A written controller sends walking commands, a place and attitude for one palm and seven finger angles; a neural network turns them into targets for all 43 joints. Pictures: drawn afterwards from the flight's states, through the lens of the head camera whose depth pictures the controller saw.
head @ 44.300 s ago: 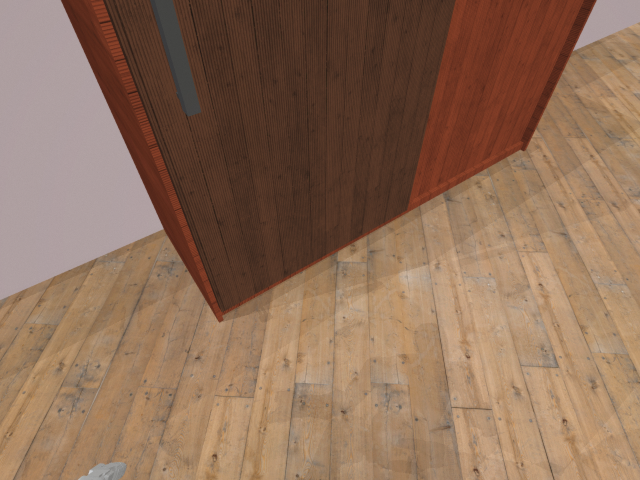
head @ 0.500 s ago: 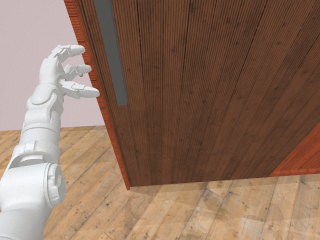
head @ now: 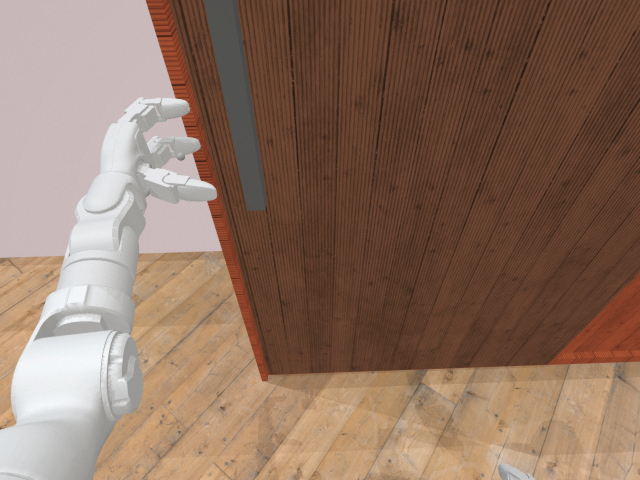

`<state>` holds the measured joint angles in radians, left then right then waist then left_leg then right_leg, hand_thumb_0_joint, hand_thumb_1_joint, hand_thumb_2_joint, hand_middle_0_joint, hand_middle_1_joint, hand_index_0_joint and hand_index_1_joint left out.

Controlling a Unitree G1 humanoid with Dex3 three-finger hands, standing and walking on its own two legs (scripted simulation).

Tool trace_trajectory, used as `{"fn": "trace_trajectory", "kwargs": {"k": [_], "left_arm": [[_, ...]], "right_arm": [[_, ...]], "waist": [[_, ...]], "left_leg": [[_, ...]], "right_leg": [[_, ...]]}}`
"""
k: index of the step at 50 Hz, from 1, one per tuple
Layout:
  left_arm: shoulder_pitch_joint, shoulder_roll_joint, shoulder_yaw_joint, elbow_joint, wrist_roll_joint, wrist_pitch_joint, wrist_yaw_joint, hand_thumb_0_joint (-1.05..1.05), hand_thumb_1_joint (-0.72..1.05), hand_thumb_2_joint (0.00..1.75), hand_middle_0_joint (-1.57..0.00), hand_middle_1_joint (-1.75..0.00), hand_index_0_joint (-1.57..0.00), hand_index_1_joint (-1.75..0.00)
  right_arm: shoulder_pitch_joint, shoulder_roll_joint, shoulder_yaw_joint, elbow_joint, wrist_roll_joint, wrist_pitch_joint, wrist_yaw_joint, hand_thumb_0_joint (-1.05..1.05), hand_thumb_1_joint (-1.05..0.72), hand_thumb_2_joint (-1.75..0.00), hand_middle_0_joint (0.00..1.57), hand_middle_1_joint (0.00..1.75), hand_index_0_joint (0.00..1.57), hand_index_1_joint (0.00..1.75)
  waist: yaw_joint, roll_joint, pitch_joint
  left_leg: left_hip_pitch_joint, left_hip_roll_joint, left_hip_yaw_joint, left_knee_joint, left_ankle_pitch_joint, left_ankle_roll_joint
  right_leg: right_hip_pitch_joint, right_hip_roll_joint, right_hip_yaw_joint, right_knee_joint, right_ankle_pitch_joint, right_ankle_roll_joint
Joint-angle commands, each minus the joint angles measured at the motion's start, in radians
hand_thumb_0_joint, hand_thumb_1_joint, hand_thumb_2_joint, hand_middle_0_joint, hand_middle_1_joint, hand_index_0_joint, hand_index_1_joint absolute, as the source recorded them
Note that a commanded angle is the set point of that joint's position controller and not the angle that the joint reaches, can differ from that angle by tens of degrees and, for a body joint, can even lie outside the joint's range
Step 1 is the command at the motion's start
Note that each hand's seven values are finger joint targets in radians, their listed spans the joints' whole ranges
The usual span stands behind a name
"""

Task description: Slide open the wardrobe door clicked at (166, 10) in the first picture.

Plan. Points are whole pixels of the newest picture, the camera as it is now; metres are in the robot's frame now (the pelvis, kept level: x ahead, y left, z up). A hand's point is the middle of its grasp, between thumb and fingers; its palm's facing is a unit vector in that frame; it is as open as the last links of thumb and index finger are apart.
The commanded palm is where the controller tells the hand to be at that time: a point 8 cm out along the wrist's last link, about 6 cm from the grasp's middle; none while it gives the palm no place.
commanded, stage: move the hooked fingers beside the handle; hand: left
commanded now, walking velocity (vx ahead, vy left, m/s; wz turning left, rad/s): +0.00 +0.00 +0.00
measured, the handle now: (242, 101) +0.52 +0.11 +0.23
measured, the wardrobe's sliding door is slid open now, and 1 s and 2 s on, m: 0.00 0.00 0.00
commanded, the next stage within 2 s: feel for the door with the fingertips in 0.18 s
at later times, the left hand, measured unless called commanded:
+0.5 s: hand (204, 152) +0.46 +0.16 +0.19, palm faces +0.04 -1.00 +0.02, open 14.0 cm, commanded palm +0.43 +0.21 +0.19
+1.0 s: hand (214, 148) +0.46 +0.14 +0.20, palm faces +0.06 -1.00 +0.00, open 14.0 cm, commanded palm +0.44 +0.19 +0.19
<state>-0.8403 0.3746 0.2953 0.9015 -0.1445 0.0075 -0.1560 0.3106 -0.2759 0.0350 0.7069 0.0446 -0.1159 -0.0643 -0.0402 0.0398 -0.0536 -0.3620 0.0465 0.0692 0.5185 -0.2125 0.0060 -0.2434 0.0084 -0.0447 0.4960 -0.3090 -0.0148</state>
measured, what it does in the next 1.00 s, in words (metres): stands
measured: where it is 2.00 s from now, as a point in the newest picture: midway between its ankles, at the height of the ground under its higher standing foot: outside the picture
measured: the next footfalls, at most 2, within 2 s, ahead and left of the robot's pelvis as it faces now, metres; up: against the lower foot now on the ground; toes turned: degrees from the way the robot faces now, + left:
none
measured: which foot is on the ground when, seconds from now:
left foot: down 0.00-1.00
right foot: down 0.00-1.00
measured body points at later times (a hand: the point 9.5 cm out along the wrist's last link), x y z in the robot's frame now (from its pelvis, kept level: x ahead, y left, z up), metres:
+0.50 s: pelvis +0.00 +0.00 +0.00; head +0.02 -0.02 +0.45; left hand +0.45 +0.21 +0.19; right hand +0.06 -0.27 -0.12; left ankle +0.03 +0.12 -0.74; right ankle -0.03 -0.11 -0.74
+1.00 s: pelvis +0.00 -0.01 +0.00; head +0.01 -0.02 +0.45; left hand +0.45 +0.20 +0.20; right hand +0.10 -0.26 -0.12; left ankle +0.03 +0.12 -0.74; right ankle -0.03 -0.11 -0.74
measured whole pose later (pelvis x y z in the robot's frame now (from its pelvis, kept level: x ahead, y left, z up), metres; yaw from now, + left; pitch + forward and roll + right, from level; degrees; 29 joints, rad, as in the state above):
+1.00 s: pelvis +0.00 -0.01 +0.00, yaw +0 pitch +3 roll +0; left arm -0.88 0.29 0.24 0.90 -0.13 0.01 -0.08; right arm 0.31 -0.26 0.03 0.73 0.04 -0.08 -0.06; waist -0.04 0.04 -0.06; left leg -0.34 0.05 0.06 0.50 -0.21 0.00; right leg -0.23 0.01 -0.05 0.49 -0.31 -0.02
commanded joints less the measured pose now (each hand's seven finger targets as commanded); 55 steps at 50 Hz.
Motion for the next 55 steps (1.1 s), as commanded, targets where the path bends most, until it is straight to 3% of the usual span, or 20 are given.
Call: {"fn": "trace_trajectory", "kwargs": {"k": [1, 3, 4, 7, 11, 13, 15, 16, 17, 20, 26, 27, 30, 34, 41, 44, 45, 46, 48, 55], "left_arm": [[-0.521, 0.222, 0.022, -0.194, -0.027, -0.081, -0.01, 0.0, -0.5, 0.3, -0.3, -1.2, -0.3, -1.2], [-0.551, 0.208, 0.0, -0.193, -0.016, -0.076, -0.011, 0.0, -0.5, 0.3, -0.3, -1.2, -0.3, -1.2], [-0.555, 0.218, 0.009, -0.18, -0.012, -0.075, -0.008, 0.0, -0.5, 0.3, -0.3, -1.2, -0.3, -1.2], [-0.56, 0.246, 0.036, -0.235, -0.016, -0.095, 0.002, 0.0, -0.5, 0.3, -0.3, -1.2, -0.3, -1.2], [-0.532, 0.211, 0.008, -0.176, -0.018, -0.088, -0.002, 0.0, -0.5, 0.3, -0.3, -1.2, -0.3, -1.2], [-0.545, 0.241, 0.031, -0.168, -0.013, -0.086, 0.0, 0.0, -0.5, 0.3, -0.3, -1.2, -0.3, -1.2], [-0.546, 0.264, 0.046, -0.164, -0.012, -0.094, 0.004, 0.0, -0.5, 0.3, -0.3, -1.2, -0.3, -1.2], [-0.57, 0.236, 0.017, -0.203, -0.009, -0.101, 0.003, 0.0, -0.5, 0.3, -0.3, -1.2, -0.3, -1.2], [-0.578, 0.193, -0.008, -0.217, -0.01, -0.104, 0.003, 0.0, -0.5, 0.3, -0.3, -1.2, -0.3, -1.2], [-0.544, 0.166, -0.011, -0.22, -0.028, -0.108, 0.012, 0.0, -0.5, 0.3, -0.3, -1.2, -0.3, -1.2], [-0.491, 0.194, 0.03, -0.253, -0.007, -0.08, 0.052, 0.0, -0.5, 0.3, -0.3, -1.2, -0.3, -1.2], [-0.493, 0.159, 0.006, -0.284, -0.006, -0.077, 0.057, 0.0, -0.5, 0.3, -0.3, -1.2, -0.3, -1.2], [-0.502, 0.12, -0.018, -0.293, -0.009, -0.067, 0.075, 0.0, -0.5, 0.3, -0.3, -1.2, -0.3, -1.2], [-0.501, 0.15, 0.017, -0.313, 0.002, -0.056, 0.101, 0.0, -0.5, 0.3, -0.3, -1.2, -0.3, -1.2], [-0.521, 0.146, 0.006, -0.269, 0.009, -0.055, 0.097, 0.0, -0.5, 0.3, -0.3, -1.2, -0.3, -1.2], [-0.551, 0.106, -0.034, -0.266, 0.007, -0.061, 0.081, 0.0, -0.5, 0.3, -0.3, -1.2, -0.3, -1.2], [-0.544, 0.083, -0.051, -0.255, 0.0, -0.063, 0.077, 0.0, -0.5, 0.3, -0.3, -1.2, -0.3, -1.2], [-0.534, 0.116, -0.021, -0.229, -0.003, -0.061, 0.077, 0.0, -0.5, 0.3, -0.3, -1.2, -0.3, -1.2], [-0.575, 0.08, -0.06, -0.199, -0.004, -0.058, 0.07, 0.0, -0.5, 0.3, -0.3, -1.2, -0.3, -1.2], [-0.655, 0.131, -0.028, -0.151, 0.006, -0.109, 0.091, 0.0, -0.5, 0.3, -0.3, -1.2, -0.3, -1.2]], "right_arm": [[0.024, -0.139, -0.052, -0.093, 0.006, -0.032, -0.016, 0.0, -0.9, -0.9, 0.2, 0.3, 0.2, 0.3], [0.022, -0.137, -0.051, -0.095, 0.007, -0.028, -0.014, 0.0, -0.9, -0.9, 0.2, 0.3, 0.2, 0.3], [0.026, -0.137, -0.052, -0.092, 0.008, -0.027, -0.015, 0.0, -0.9, -0.9, 0.2, 0.3, 0.2, 0.3], [0.028, -0.14, -0.055, -0.1, 0.004, -0.029, -0.012, 0.0, -0.9, -0.9, 0.2, 0.3, 0.2, 0.3], [0.029, -0.137, -0.052, -0.093, 0.007, -0.026, -0.013, 0.0, -0.9, -0.9, 0.2, 0.3, 0.2, 0.3], [0.035, -0.142, -0.055, -0.091, 0.006, -0.023, -0.014, 0.0, -0.9, -0.9, 0.2, 0.3, 0.2, 0.3], [0.044, -0.144, -0.055, -0.091, 0.003, -0.022, -0.018, 0.0, -0.9, -0.9, 0.2, 0.3, 0.2, 0.3], [0.036, -0.138, -0.054, -0.096, 0.005, -0.024, -0.014, 0.0, -0.9, -0.9, 0.2, 0.3, 0.2, 0.3], [0.038, -0.133, -0.057, -0.094, 0.005, -0.029, -0.011, 0.0, -0.9, -0.9, 0.2, 0.3, 0.2, 0.3], [0.051, -0.137, -0.063, -0.09, 0.004, -0.033, -0.009, 0.0, -0.9, -0.9, 0.2, 0.3, 0.2, 0.3], [0.035, -0.131, -0.063, -0.088, 0.002, -0.024, 0.002, 0.0, -0.9, -0.9, 0.2, 0.3, 0.2, 0.3], [0.03, -0.127, -0.064, -0.095, 0.002, -0.023, 0.004, 0.0, -0.9, -0.9, 0.2, 0.3, 0.2, 0.3], [0.024, -0.124, -0.065, -0.094, 0.001, -0.022, 0.003, 0.0, -0.9, -0.9, 0.2, 0.3, 0.2, 0.3], [0.01, -0.117, -0.064, -0.089, -0.002, -0.016, 0.001, 0.0, -0.9, -0.9, 0.2, 0.3, 0.2, 0.3], [0.001, -0.115, -0.057, -0.09, -0.004, -0.003, -0.007, 0.0, -0.9, -0.9, 0.2, 0.3, 0.2, 0.3], [0.0, -0.11, -0.059, -0.089, -0.001, -0.003, -0.008, 0.0, -0.9, -0.9, 0.2, 0.3, 0.2, 0.3], [0.007, -0.112, -0.058, -0.092, -0.002, -0.005, -0.007, 0.0, -0.9, -0.9, 0.2, 0.3, 0.2, 0.3], [0.005, -0.115, -0.059, -0.083, 0.001, -0.004, -0.008, 0.0, -0.9, -0.9, 0.2, 0.3, 0.2, 0.3], [0.004, -0.115, -0.056, -0.079, 0.002, -0.001, -0.009, 0.0, -0.9, -0.9, 0.2, 0.3, 0.2, 0.3], [0.038, -0.123, -0.058, -0.061, -0.006, -0.012, -0.006, 0.0, -0.9, -0.9, 0.2, 0.3, 0.2, 0.3]], "waist": [[-0.025, -0.062, -0.268], [-0.027, -0.004, -0.274], [-0.027, -0.018, -0.263], [-0.015, -0.02, -0.337], [-0.027, -0.05, -0.257], [-0.023, -0.03, -0.266], [-0.024, -0.06, -0.275], [-0.023, 0.003, -0.303], [-0.031, 0.016, -0.317], [-0.031, -0.045, -0.329], [-0.002, -0.03, -0.314], [-0.002, -0.013, -0.327], [-0.012, -0.06, -0.303], [0.005, -0.037, -0.316], [-0.003, -0.069, -0.297], [-0.016, -0.041, -0.304], [-0.021, -0.052, -0.299], [-0.015, -0.064, -0.283], [-0.032, -0.066, -0.253], [-0.04, -0.074, -0.303]], "left_leg": [[0.25, -0.024, -0.049, -0.018, 0.185, 0.049], [0.258, -0.026, -0.051, -0.02, 0.17, 0.044], [0.252, -0.025, -0.056, -0.019, 0.161, 0.044], [0.277, -0.027, -0.058, -0.015, 0.199, 0.044], [0.234, -0.027, -0.052, -0.019, 0.163, 0.049], [0.232, -0.027, -0.05, -0.02, 0.148, 0.047], [0.222, -0.027, -0.047, -0.017, 0.154, 0.052], [0.242, -0.03, -0.05, -0.016, 0.163, 0.047], [0.271, -0.029, -0.05, -0.009, 0.182, 0.047], [0.286, -0.023, -0.055, -0.006, 0.217, 0.048], [0.249, -0.028, -0.043, -0.014, 0.222, 0.047], [0.264, -0.028, -0.043, -0.014, 0.231, 0.045], [0.266, -0.024, -0.04, -0.015, 0.222, 0.049], [0.272, -0.027, -0.037, -0.02, 0.243, 0.046], [0.255, -0.032, -0.031, -0.028, 0.226, 0.05], [0.277, -0.031, -0.032, -0.025, 0.233, 0.047], [0.278, -0.032, -0.034, -0.021, 0.233, 0.05], [0.263, -0.031, -0.034, -0.022, 0.225, 0.049], [0.252, -0.033, -0.038, -0.027, 0.19, 0.047], [0.259, -0.032, -0.052, -0.016, 0.185, 0.048]], "right_leg": [[-0.046, 0.014, 0.034, -0.063, 0.364, 0.004], [-0.066, 0.012, 0.032, -0.062, 0.337, 0.0], [-0.073, 0.013, 0.031, -0.064, 0.32, -0.001], [-0.032, 0.015, 0.033, -0.055, 0.361, -0.002], [-0.054, 0.016, 0.031, -0.065, 0.339, 0.003], [-0.06, 0.014, 0.034, -0.066, 0.319, 0.002], [-0.041, 0.013, 0.035, -0.065, 0.329, 0.006], [-0.046, 0.013, 0.038, -0.059, 0.336, 0.002], [-0.058, 0.016, 0.035, -0.057, 0.347, 0.0], [-0.045, 0.024, 0.024, -0.055, 0.368, 0.001], [-0.016, 0.021, 0.027, -0.052, 0.395, 0.001], [-0.017, 0.022, 0.027, -0.05, 0.4, -0.001], [-0.022, 0.024, 0.026, -0.061, 0.391, 0.003], [-0.006, 0.022, 0.032, -0.059, 0.419, 0.001], [0.013, 0.015, 0.037, -0.067, 0.429, 0.005], [-0.004, 0.015, 0.036, -0.067, 0.427, 0.003], [-0.005, 0.016, 0.032, -0.069, 0.425, 0.004], [-0.009, 0.016, 0.034, -0.07, 0.425, 0.004], [-0.038, 0.015, 0.032, -0.074, 0.386, 0.005], [-0.047, 0.015, 0.032, -0.066, 0.357, 0.005]]}}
